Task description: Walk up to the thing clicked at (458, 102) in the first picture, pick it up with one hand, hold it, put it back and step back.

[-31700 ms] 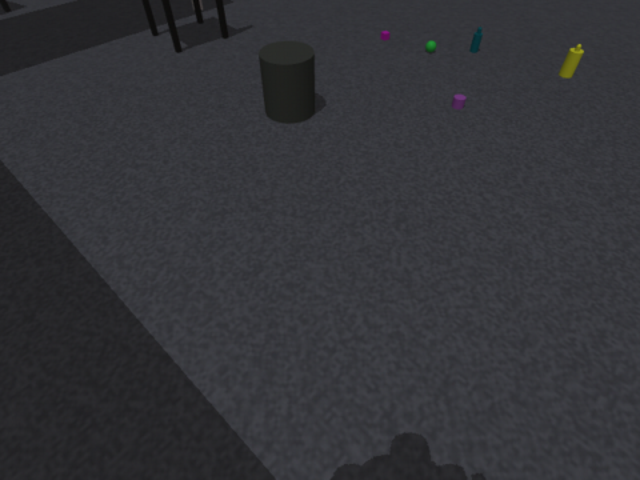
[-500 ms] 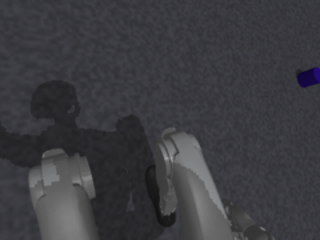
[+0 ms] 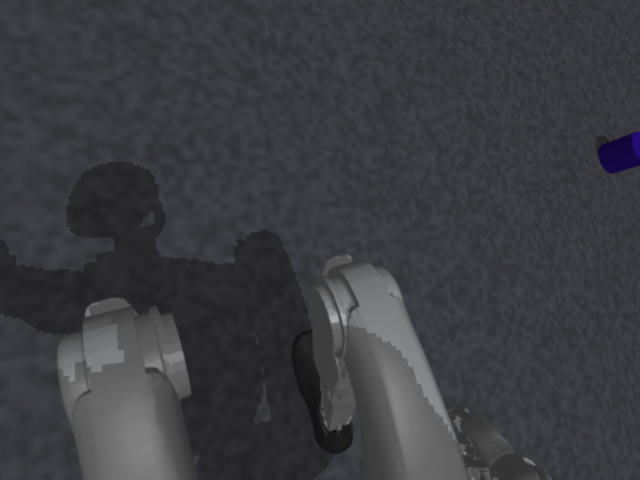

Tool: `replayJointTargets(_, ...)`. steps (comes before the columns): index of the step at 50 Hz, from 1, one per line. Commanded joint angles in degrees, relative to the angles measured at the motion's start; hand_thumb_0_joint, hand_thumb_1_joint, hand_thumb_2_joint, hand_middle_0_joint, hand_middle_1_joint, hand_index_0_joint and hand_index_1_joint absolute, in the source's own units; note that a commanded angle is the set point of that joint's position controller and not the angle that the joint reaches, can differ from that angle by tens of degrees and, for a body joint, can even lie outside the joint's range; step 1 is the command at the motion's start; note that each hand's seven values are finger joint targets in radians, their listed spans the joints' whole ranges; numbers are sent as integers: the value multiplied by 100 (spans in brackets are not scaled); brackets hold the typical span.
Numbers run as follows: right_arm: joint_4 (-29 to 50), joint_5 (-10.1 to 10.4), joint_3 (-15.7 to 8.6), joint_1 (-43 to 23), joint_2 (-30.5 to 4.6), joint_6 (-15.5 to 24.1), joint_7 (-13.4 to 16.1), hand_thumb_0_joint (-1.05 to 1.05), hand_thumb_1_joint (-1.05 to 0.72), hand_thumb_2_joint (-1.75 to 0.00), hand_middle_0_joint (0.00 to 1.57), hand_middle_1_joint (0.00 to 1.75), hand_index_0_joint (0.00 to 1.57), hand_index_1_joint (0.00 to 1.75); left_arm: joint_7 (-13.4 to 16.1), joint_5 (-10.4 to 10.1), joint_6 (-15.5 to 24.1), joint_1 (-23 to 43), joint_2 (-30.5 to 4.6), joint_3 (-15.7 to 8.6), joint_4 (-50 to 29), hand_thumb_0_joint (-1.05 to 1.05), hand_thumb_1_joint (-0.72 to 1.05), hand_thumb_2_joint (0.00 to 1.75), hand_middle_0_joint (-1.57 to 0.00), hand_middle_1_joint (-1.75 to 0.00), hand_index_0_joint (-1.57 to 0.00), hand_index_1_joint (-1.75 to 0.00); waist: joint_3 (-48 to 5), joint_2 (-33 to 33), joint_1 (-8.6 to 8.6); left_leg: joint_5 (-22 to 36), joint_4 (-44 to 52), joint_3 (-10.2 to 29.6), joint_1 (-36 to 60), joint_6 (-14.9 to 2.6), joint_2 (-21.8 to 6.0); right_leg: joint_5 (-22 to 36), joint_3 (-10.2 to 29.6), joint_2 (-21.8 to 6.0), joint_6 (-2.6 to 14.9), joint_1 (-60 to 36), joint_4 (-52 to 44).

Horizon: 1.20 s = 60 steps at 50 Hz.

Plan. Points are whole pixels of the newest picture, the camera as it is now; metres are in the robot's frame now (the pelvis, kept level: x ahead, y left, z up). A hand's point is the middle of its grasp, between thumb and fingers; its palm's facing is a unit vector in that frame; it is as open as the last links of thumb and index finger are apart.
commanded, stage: approach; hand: left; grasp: from above
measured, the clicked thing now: out of the picture +0.46 +0.41 -0.28
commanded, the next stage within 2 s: rest palm in 0.70 s
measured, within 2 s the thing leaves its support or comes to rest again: neither
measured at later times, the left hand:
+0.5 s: hand out of the picture +0.47 +0.40 -0.16, palm faces -0.37 -0.13 -0.92, open 13.9 cm
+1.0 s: hand out of the picture +0.43 +0.40 -0.19, palm faces -0.48 -0.19 -0.86, open 14.1 cm
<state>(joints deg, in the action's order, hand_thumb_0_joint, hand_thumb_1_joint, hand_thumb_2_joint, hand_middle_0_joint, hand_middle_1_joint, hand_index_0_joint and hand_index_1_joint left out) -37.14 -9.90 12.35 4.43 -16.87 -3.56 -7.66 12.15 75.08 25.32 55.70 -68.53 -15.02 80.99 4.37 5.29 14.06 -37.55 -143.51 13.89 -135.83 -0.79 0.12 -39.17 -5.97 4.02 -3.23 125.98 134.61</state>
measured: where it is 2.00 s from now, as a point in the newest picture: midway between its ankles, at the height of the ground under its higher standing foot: (248, 439)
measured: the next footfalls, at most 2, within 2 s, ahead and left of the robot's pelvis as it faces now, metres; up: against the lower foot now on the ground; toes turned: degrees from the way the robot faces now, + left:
none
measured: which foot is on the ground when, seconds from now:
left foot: down 0.00-1.00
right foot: down 0.00-1.00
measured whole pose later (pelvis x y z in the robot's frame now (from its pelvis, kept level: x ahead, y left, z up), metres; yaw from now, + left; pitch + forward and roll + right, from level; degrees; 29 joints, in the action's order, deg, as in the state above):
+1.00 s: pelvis +0.00 +0.00 +0.00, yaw +0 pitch +27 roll -15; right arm -35.9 -11.6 16.0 3.2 -18.5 -2.8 -6.5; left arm 15.0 75.8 27.7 59.4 -68.8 -10.8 86.8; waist 8.0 8.1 17.1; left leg -38.2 -143.4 15.3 -133.9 0.4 -0.1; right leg -38.6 -7.0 4.2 -4.2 124.8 134.0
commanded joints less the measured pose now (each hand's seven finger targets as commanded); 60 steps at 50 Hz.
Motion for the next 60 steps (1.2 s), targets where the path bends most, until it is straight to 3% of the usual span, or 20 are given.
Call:
replayJointTargets(1, 51, -48, -530, 919, -1774, -26, 86, 0, -90, -90, 20, 30, 20, 30, 224, -249, 24, 1438, -1897, -219, -910, 0, -57, 102, -9, -100, -8, -101, -3613, -2774, 66, 1018, 1505, -555, 3463, -48, -201, 1112, -652, 72, 447, -1065, -1074)
replayJointTargets(4, 28, -56, -534, 959, -1742, -14, 87, 0, -90, -90, 20, 30, 20, 30, 215, -188, 56, 1476, -1991, -238, -929, 0, -56, 99, -7, -108, -7, -107, -3725, -2911, 5, 983, 1534, -559, 3570, -33, -196, 1080, -644, 77, 452, -1098, -1053)
replayJointTargets(8, -26, -81, -556, 966, -1777, -6, 89, 0, -90, -90, 20, 30, 20, 30, 207, -181, 115, 1782, -1578, 89, -956, 0, -57, 99, -7, -108, -7, -108, -3626, -2980, 223, 876, 1582, -474, 3634, 9, -226, 1019, -727, 84, 466, -880, -1023)
replayJointTargets(11, -73, -88, -547, 1056, -1742, 11, 73, 0, -90, -90, 20, 30, 20, 30, 345, -92, 91, 2015, -1310, 286, -1003, 0, -57, 99, -7, -108, -8, -108, -3661, -3104, 283, 851, 1655, -442, 3730, 38, -230, 1038, -757, 79, 458, -830, -995)
replayJointTargets(12, -70, -76, -555, 1101, -1724, 36, 64, 0, -90, -90, 20, 30, 20, 30, 370, -42, 45, 1985, -1046, 493, -828, 0, -56, 99, -7, -110, -8, -109, -3571, -3116, 360, 876, 1661, -421, 3790, 48, -237, 1055, -768, 86, 462, -700, -985)
replayJointTargets(14, -75, -76, -542, 1095, -1736, 70, 62, 0, -90, -90, 20, 30, 20, 30, 507, -12, -14, 2130, -959, 576, -777, 0, -56, 99, -7, -110, -8, -109, -3573, -3183, 399, 886, 1673, -402, 3757, 67, -241, 1114, -782, 84, 462, -660, -994)
replayJointTargets(19, 26, -50, -478, 1216, -1747, 156, 36, 0, -90, -90, 20, 30, 20, 30, 831, 161, -353, 2326, -1354, 270, -482, 0, -55, 98, -7, -111, -9, -109, -3747, -3225, 340, 1261, 1609, -483, 3740, 43, -208, 1434, -743, 60, 463, -871, -957)
replayJointTargets(23, 145, 19, -443, 1157, -1754, 213, 41, 0, -90, -90, 20, 30, 20, 30, 943, 189, -701, 2045, -1691, 42, -396, 0, -54, 97, -8, -109, -9, -107, -3981, -3481, 114, 1347, 1715, -625, 3774, 27, -177, 1530, -651, 67, 489, -1126, -1006)
replayJointTargets(25, 233, 61, -452, 1094, -1779, 219, 42, 0, -90, -89, 20, 30, 20, 30, 926, 96, -847, 2007, -1892, -113, -635, 0, -55, 97, -7, -108, -8, -107, -4330, -3542, -1, 1437, 1704, -681, 3767, 2, -155, 1598, -625, 79, 490, -1319, -1025)
replayJointTargets(29, 280, 146, -487, 1076, -1755, 232, 69, 0, -90, -89, 20, 30, 20, 30, 651, -216, -1102, 1514, -1758, -48, -585, 0, -55, 96, -6, -108, -8, -106, -4171, -2963, -19, 1184, 1660, -750, 3291, -104, -124, 1462, -543, 95, 444, -1506, -1193)
replayJointTargets(32, 208, 173, -502, 1179, -1733, 246, 69, 0, -90, -89, 20, 30, 20, 30, 275, -420, -1144, 1372, -1321, 277, -410, 0, -56, 98, -7, -107, -8, -106, -3592, -2532, 254, 840, 1713, -678, 3013, -131, -151, 1189, -552, 84, 422, -1371, -1286)
replayJointTargets(35, 297, 147, -469, 1125, -1793, 252, 102, 0, -90, -90, 20, 30, 20, 30, 40, -636, -921, 1591, -1241, 378, -423, 0, -56, 98, -8, -107, -9, -106, -3470, -2058, 459, 536, 1622, -632, 2689, -164, -175, 986, -580, 81, 392, -1535, -1376)
replayJointTargets(37, 285, 80, -420, 1188, -1846, 267, 124, 0, -91, -90, 20, 30, 20, 30, -68, -640, -670, 1881, -1290, 408, -469, 0, -53, 96, -9, -109, -10, -107, -3318, -2101, 615, 479, 1556, -591, 2743, -138, -182, 897, -612, 60, 400, -1530, -1406)
replayJointTargets(40, 34, -33, -304, 1297, -1844, 236, 173, 0, -91, -90, 20, 30, 20, 30, -98, -617, -227, 1979, -1283, 505, -513, 0, -56, 96, -7, -109, -10, -107, -3259, -2321, 579, 549, 1472, -561, 3095, -55, -198, 905, -636, 53, 417, -1522, -1404)
replayJointTargets(44, 98, -154, -175, 1093, -1885, 107, 209, 0, -91, -90, 20, 30, 20, 30, 147, -308, 205, 1802, -1748, 251, -415, 0, -60, 102, -7, -104, -6, -105, -3601, -2785, 379, 1124, 1445, -561, 3710, 5, -245, 1205, -664, 83, 430, -1604, -1267)
replayJointTargets(48, 121, -213, -98, 902, -1927, -12, 196, 0, -90, -90, 20, 30, 20, 30, 708, 7, 328, 1763, -1802, 188, -187, 0, -61, 104, -7, -101, -5, -103, -3509, -3015, 454, 1376, 1529, -461, 3950, 18, -290, 1323, -814, 110, 440, -1370, -1101)
replayJointTargets(50, 118, -229, -58, 785, -1958, -5, 194, 0, -90, -90, 20, 30, 20, 30, 1018, 131, 313, 1792, -2026, 55, -167, 0, -61, 105, -7, -99, -5, -101, -3497, -3241, 390, 1416, 1541, -478, 3954, 29, -290, 1387, -831, 111, 443, -1341, -1028)
replayJointTargets(54, 127, -279, -102, 714, -1953, 127, 176, 0, -89, -90, 20, 30, 20, 30, 1483, 390, 120, 1791, -1822, 166, 123, 0, -59, 104, -7, -99, -5, -101, -3419, -3396, 496, 1520, 1523, -442, 4083, 58, -327, 1478, -881, 123, 456, -1060, -905)
replayJointTargets(56, 109, -284, -131, 699, -1956, 227, 164, 0, -89, -90, 20, 30, 20, 30, 1701, 399, -14, 1922, -1813, 149, 191, 0, -59, 104, -7, -99, -5, -100, -3387, -3274, 530, 1362, 1436, -453, 3821, 49, -319, 1458, -886, 122, 447, -1033, -875)
replayJointTargets(60, 53, -297, -161, 746, -1984, 457, 145, 0, -90, -90, 20, 30, 20, 30, 1831, 414, -361, 2063, -1641, 377, 476, 0, -57, 102, -7, -100, -6, -101, -3133, -3238, 669, 992, 1442, -434, 3626, 66, -326, 1272, -892, 115, 440, -831, -866)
